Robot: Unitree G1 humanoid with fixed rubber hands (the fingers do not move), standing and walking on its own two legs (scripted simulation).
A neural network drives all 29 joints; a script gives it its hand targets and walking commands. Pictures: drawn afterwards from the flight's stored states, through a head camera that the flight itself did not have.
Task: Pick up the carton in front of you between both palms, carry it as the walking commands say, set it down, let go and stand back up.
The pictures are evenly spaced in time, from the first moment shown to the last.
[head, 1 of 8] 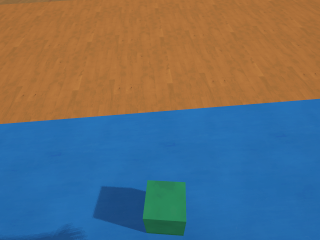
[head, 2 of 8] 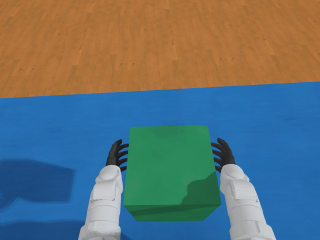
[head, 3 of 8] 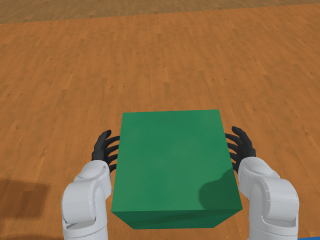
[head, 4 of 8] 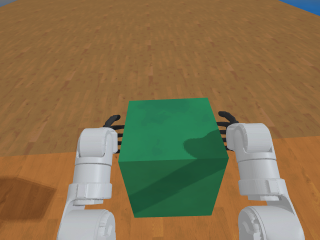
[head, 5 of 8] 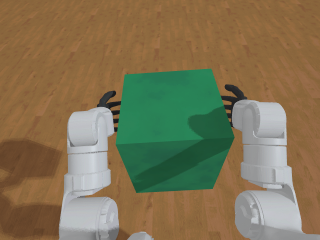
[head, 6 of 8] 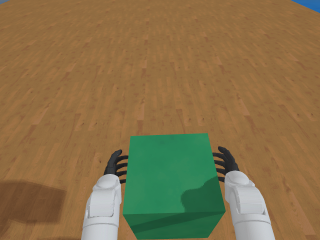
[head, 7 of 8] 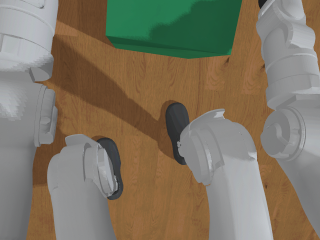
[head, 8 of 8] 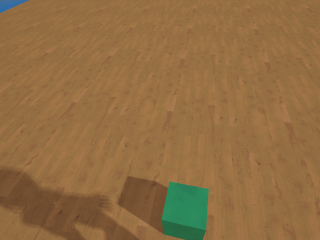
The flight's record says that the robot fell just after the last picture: no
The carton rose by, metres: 0.97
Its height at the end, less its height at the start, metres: +0.25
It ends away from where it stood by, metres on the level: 6.15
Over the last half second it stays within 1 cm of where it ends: yes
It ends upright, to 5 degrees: yes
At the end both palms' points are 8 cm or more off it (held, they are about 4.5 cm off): yes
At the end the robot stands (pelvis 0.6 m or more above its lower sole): yes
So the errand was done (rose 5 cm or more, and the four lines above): yes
